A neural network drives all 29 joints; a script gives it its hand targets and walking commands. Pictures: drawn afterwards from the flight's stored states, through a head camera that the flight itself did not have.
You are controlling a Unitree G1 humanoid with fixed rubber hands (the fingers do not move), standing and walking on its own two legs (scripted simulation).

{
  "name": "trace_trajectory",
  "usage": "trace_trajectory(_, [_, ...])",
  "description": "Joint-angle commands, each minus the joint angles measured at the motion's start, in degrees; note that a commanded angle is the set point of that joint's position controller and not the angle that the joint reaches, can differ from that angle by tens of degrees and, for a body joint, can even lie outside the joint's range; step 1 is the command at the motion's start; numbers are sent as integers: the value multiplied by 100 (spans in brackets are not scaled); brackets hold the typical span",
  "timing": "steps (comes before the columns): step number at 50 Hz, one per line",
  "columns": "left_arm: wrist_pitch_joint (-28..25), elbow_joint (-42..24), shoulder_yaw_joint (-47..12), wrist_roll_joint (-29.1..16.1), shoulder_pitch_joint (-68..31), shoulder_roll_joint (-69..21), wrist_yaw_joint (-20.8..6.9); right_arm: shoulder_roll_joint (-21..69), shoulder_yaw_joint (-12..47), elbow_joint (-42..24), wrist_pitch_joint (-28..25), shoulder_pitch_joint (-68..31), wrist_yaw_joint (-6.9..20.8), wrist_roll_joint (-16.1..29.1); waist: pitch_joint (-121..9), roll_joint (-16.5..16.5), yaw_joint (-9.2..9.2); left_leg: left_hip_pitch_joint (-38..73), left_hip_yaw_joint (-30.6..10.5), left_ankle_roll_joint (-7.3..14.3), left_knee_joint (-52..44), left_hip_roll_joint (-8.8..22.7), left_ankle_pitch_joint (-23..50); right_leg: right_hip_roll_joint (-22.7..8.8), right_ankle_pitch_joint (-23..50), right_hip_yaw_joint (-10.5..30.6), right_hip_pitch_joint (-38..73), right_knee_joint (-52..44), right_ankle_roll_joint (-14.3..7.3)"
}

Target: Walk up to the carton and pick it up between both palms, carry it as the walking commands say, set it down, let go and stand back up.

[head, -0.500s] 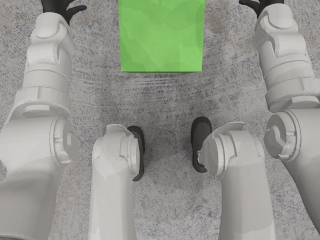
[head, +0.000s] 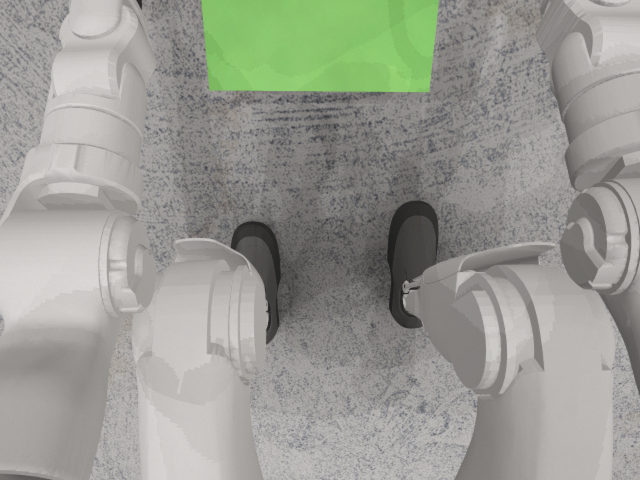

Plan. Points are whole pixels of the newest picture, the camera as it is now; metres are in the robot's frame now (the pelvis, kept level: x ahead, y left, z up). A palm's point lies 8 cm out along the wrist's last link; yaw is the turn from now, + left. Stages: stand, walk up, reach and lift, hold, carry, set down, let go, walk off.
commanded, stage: reach and lift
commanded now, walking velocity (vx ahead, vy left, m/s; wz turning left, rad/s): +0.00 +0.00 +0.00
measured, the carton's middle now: out of the picture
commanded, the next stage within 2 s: none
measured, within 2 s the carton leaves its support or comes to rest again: leaves its support in 1.60 s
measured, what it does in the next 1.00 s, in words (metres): stands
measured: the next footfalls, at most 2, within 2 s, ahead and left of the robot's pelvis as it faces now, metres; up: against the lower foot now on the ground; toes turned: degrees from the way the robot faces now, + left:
none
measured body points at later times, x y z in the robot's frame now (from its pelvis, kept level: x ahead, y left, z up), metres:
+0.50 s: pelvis +0.00 +0.01 -0.01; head +0.39 +0.02 +0.21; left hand +0.55 +0.19 -0.22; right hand +0.55 -0.17 -0.22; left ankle +0.11 +0.13 -0.34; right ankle +0.14 -0.11 -0.34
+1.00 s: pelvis +0.00 +0.01 -0.01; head +0.39 +0.02 +0.21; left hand +0.55 +0.18 -0.22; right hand +0.56 -0.13 -0.22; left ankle +0.11 +0.13 -0.34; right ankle +0.14 -0.11 -0.34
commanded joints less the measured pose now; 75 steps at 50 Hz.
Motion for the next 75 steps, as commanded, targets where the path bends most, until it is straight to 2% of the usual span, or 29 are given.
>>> trace_trajectory(1, [-204, -373, -613, -413, -1836, 1290, 43, -24, 406, -234, -100, -1019, -128, 544, -7318, 2, -190, 2574, 322, 43, -414, 119, 1672, 130, 2103, 241, 4729, -127, 316])
trace_trajectory(5, [-91, 140, -756, -437, -1717, 867, 10, -454, -122, 361, -85, -923, -151, 134, -6434, 346, -645, 2402, 210, 9, -745, 102, 902, 118, 1108, 23, 3677, -204, 255])
trace_trajectory(6, [-82, 220, -527, -373, -1703, 1026, -61, -256, 19, 308, -53, -1037, -92, 248, -6391, 186, -294, 2280, 258, 15, -701, 92, 786, 107, 900, 108, 3574, -267, 217])
trace_trajectory(7, [-46, 151, -819, -417, -1783, 767, -53, -494, -236, 253, -85, -1153, -97, 172, -6072, 708, -453, 2259, 257, -32, -822, 100, 723, 121, 774, 118, 3321, -312, 158])
trace_trajectory(9, [-44, 36, -1056, -551, -1954, 189, -172, -401, -328, 166, -142, -1268, 4, -49, -5783, 729, -790, 2237, 122, -4, -1022, 76, 878, 119, 841, -109, 3042, -243, 162])
trace_trajectory(13, [-104, -298, -917, -620, -2236, 375, -90, -247, -20, -272, -260, -1633, -26, 150, -6385, 506, -487, 2444, 153, -11, -833, -1, 1288, 129, 1121, -34, 3234, -175, 134])
trace_trajectory(14, [-80, -199, -929, -630, -2132, 223, -91, -304, -123, -116, -277, -1386, -8, 164, -6250, 629, -698, 2463, 94, 4, -842, 13, 1108, 92, 1137, 28, 3332, -186, 111])
trace_trajectory(18, [-167, -325, -795, -451, -2243, 471, -10, 178, 285, -229, -258, -1637, -19, 394, -6647, 319, -118, 2682, 187, 16, -711, 43, 1390, 146, 1372, 178, 3741, -207, 165])
trace_trajectory(21, [-165, -233, -942, -617, -2232, 176, -48, 240, 313, -282, -281, -1565, -20, 329, -6714, 147, -429, 2724, 137, 39, -628, -30, 1637, 179, 1660, 109, 3858, -160, 196])
trace_trajectory(22, [-215, -309, -745, -470, -2054, 323, -9, 373, 395, -159, -290, -1427, -24, 395, -6635, 113, -131, 2450, 210, 59, -714, -72, 1409, 210, 1557, 112, 3877, -118, 214])
trace_trajectory(25, [-154, 235, -711, -403, -1856, 268, -66, 505, 465, 191, -247, -1438, -7, 355, -6436, -222, -163, 2231, 153, 124, -718, -69, 1114, 189, 1434, 136, 4076, -195, 246])
trace_trajectory(31, [-171, 83, -672, -329, -2067, -93, 49, 84, 147, 182, -304, -1449, -117, -27, -6544, 264, -410, 2271, 260, -61, -667, -144, 1408, 281, 1545, 162, 3985, -252, 149])
trace_trajectory(32, [-215, 122, -532, -121, -1922, 176, 59, 238, 40, 147, -270, -1428, -158, -73, -6274, 353, -139, 2197, 300, -59, -727, -158, 1406, 298, 1568, 198, 3831, -238, 164])
trace_trajectory(37, [-204, 84, -790, -274, -2123, -503, -69, 728, 280, 260, -295, -1303, -55, -135, -6370, 198, -558, 2373, 252, -28, -754, -168, 1310, 323, 1464, 101, 3841, -279, 155])
trace_trajectory(38, [-280, -359, -1021, -354, -2372, -631, -82, 1043, 389, 83, -330, -1685, -67, -151, -6522, 156, -380, 2538, 163, -23, -831, -236, 1496, 325, 1683, 134, 4039, -235, 134])
trace_trajectory(39, [-252, -286, -1045, -260, -2365, -653, -81, 943, 294, -26, -288, -1697, -11, -75, -6388, 660, -370, 2536, 287, -83, -743, -197, 1504, 374, 1570, 187, 3777, -255, 60])
trace_trajectory(41, [-253, -223, -1013, -176, -2425, -1192, -171, 1460, 489, 19, -312, -1871, 99, -116, -6292, 345, -247, 2344, 288, -35, -799, -273, 1377, 416, 1450, 168, 3857, -310, 96])
trace_trajectory(42, [-269, -376, -1212, -233, -2590, -1774, -345, 2226, 634, 196, -277, -1744, 214, -240, -6078, 16, -533, 2116, 157, 1, -852, -270, 1421, 426, 1634, 110, 3819, -304, 113])
trace_trajectory(45, [-142, -400, -1239, -51, -2845, -2197, -491, 2305, 332, 238, -165, -1790, 349, -428, -6345, 641, -513, 2594, 203, -85, -830, -297, 1412, 429, 1581, 132, 3714, -217, 16])
trace_trajectory(48, [-41, -602, -1516, -171, -3125, -3634, -960, 3975, 660, -14, -55, -2270, 767, -487, -6116, 217, -627, 2556, 178, 38, -885, -403, 1238, 520, 1333, -111, 3741, -202, 77])
trace_trajectory(51, [36, -672, -1387, -9, -2979, -4154, -1109, 4480, 400, -25, 82, -2092, 1013, -572, -5542, 641, -531, 2082, 315, 56, -780, -454, 1229, 582, 1282, -56, 3261, -64, -49])
trace_trajectory(53, [146, -675, -1214, 59, -3106, -4300, -1308, 4933, 576, -104, 226, -2152, 1199, -627, -5426, 112, -417, 1718, 305, 105, -780, -465, 873, 583, 1111, 7, 3524, -203, -40])
trace_trajectory(56, [252, -723, -1389, -66, -3016, -4727, -1414, 4867, 488, -574, 220, -2369, 1294, -600, -5971, 681, -575, 2148, 397, 71, -611, -471, 1225, 589, 1184, -90, 3263, -40, -69])
trace_trajectory(59, [251, -913, -1385, -37, -3164, -4728, -1494, 5249, 557, -361, 335, -2164, 1380, -570, -5626, 359, -468, 1704, 488, 106, -645, -477, 1123, 606, 1252, -79, 3329, -136, -85])
trace_trajectory(64, [317, -1205, -1561, -66, -3220, -5115, -1541, 5344, 483, -637, 366, -2043, 1434, -612, -6163, 622, -601, 2041, 469, 113, -677, -458, 1233, 647, 1314, -123, 3435, -116, -138])
trace_trajectory(65, [279, -1445, -1618, -181, -3484, -4866, -1527, 5558, 670, -728, 403, -2178, 1438, -585, -6404, 408, -266, 2014, 536, 47, -634, -546, 1536, 623, 1694, -26, 3841, -44, -128])
trace_trajectory(66, [275, -1228, -1451, -116, -3136, -4957, -1531, 5605, 692, -678, 397, -2261, 1416, -534, -6253, 68, -317, 1822, 478, 134, -605, -486, 1346, 597, 1519, -79, 3873, -61, -73])
trace_trajectory(68, [241, -1585, -1823, -392, -3671, -5156, -1541, 5696, 572, -585, 404, -2026, 1389, -521, -6850, 612, -668, 2294, 541, 31, -563, -479, 1437, 625, 1626, -51, 4082, -67, -148])
trace_trajectory(75, [265, -2368, -2185, -734, -4203, -5212, -1339, 5777, 952, -1309, 456, -2465, 1255, -187, -8910, 529, -643, 3548, 542, 27, -515, -495, 2239, 587, 2204, -246, 4656, 37, -45])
